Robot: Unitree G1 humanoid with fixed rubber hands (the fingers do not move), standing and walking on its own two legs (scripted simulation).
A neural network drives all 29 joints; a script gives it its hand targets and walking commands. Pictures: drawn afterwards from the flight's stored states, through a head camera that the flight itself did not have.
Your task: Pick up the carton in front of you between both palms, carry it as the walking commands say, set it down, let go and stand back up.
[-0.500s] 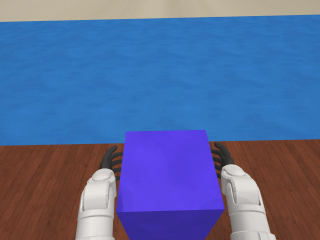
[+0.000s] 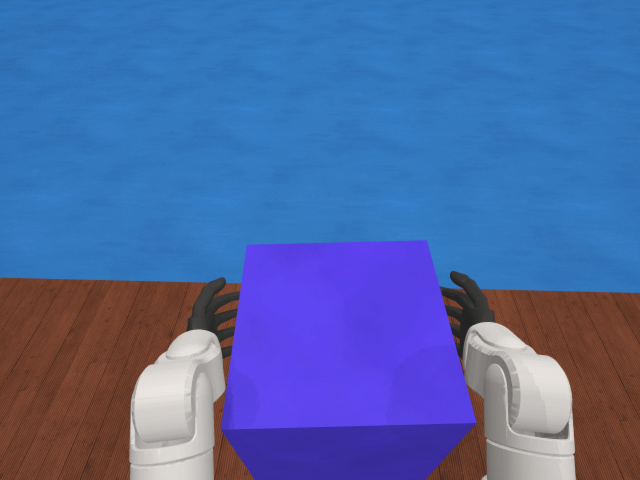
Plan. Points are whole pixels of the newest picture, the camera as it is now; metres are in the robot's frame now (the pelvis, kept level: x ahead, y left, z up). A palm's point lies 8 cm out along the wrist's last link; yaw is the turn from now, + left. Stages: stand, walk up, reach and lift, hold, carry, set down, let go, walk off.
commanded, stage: carry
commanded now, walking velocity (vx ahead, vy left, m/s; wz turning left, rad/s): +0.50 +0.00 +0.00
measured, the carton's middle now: (339, 370) +0.26 +0.00 +0.01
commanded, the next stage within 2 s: none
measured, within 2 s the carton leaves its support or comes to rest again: neither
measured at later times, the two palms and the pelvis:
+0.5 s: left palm (230, 161) +0.59 +0.16 +0.09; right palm (414, 164) +0.56 -0.14 +0.09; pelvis +0.31 +0.04 +0.01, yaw -4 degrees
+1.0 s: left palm (264, 61) +0.93 +0.13 +0.10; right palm (399, 60) +0.93 -0.17 +0.10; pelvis +0.57 -0.01 -0.02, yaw -2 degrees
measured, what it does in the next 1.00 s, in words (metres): walks ahead: left foot, then right foot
